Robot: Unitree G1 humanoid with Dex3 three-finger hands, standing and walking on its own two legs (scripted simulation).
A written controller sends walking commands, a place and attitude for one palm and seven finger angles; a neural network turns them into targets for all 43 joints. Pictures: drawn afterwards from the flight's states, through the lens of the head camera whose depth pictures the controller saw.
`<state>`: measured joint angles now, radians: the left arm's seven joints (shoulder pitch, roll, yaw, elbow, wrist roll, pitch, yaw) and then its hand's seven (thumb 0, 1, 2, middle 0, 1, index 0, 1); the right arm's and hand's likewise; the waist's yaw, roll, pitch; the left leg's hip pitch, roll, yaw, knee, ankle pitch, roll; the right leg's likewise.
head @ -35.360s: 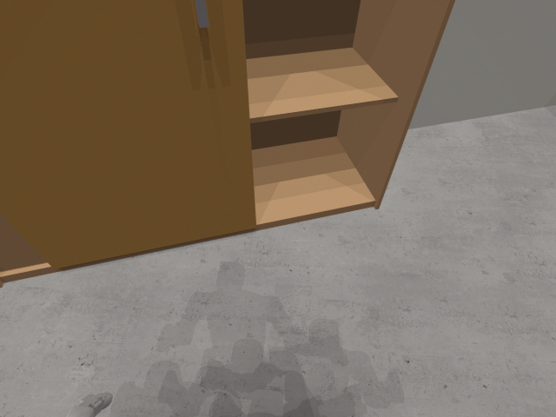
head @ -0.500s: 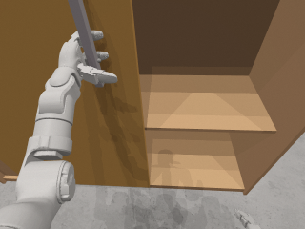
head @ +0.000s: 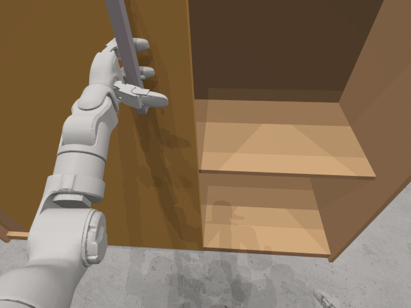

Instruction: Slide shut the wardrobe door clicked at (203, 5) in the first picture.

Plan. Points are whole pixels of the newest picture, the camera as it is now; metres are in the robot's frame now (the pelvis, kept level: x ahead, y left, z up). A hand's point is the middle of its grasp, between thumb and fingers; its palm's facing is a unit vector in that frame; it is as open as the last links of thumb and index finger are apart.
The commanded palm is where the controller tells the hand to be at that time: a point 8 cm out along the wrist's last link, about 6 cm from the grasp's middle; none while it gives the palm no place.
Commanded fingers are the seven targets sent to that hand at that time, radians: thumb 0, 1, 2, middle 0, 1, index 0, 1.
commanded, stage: grip the handle and tug to test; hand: left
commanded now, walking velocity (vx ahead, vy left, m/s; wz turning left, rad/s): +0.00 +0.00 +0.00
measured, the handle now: (131, 50) +0.50 +0.16 +0.28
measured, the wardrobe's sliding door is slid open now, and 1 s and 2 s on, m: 0.61 0.61 0.60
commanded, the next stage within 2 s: tug the door sideways, standing still in 1.34 s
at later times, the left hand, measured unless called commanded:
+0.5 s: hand (142, 77) +0.45 +0.13 +0.25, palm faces +0.03 -1.00 -0.01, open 7.2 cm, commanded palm +0.43 +0.16 +0.25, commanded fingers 0.00 0.90 0.90 -0.45 -1.40 -0.45 -1.40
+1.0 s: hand (142, 77) +0.45 +0.13 +0.25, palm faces +0.03 -1.00 -0.01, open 5.5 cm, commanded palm +0.43 +0.16 +0.25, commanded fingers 0.00 0.90 0.90 -0.45 -1.40 -0.45 -1.40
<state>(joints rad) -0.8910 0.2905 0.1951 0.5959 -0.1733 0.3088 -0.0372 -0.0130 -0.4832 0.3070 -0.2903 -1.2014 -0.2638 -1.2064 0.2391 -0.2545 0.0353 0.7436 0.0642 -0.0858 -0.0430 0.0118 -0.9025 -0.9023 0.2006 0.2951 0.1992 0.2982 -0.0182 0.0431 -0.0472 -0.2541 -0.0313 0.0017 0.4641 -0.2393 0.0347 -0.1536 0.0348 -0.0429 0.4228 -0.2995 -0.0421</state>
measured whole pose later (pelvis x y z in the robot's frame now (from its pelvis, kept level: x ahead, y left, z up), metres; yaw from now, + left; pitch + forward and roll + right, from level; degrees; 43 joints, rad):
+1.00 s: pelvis +0.00 -0.01 +0.00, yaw +1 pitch +2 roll +0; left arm -0.93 0.30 0.19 0.67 -0.17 0.26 -0.05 0.01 0.74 0.83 -0.43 -1.40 -0.38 -1.40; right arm 0.25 -0.26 0.03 0.76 0.07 -0.13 -0.04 0.01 -0.90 -0.90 0.20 0.30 0.20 0.30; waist -0.01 0.04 -0.05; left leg -0.28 -0.03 -0.01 0.47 -0.24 0.03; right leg -0.17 0.04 -0.06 0.43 -0.30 -0.05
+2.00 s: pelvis +0.01 +0.00 +0.00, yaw +2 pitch +3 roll +0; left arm -0.91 0.21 0.12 0.52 -0.16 0.35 0.06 -0.01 0.74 0.83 -0.45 -1.40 -0.40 -1.40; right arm 0.22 -0.24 0.03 0.75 0.06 -0.07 -0.02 0.01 -0.90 -0.90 0.20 0.29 0.20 0.30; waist 0.01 0.05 -0.04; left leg -0.27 -0.05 -0.02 0.48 -0.26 0.04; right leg -0.16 0.02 -0.07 0.44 -0.32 -0.04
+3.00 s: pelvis +0.02 -0.18 -0.04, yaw +7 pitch -6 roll -3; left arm -0.95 0.26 0.11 0.47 -0.09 0.00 0.14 -0.07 0.74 0.82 -0.47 -1.40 -0.24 -1.41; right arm 0.13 -0.20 -0.01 0.68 0.09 0.00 -0.02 0.01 -0.90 -0.90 0.20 0.30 0.20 0.30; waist 0.06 0.10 0.25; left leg -0.28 0.21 -0.10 0.85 -0.47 -0.04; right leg -0.37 0.01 -0.11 0.72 -0.24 -0.02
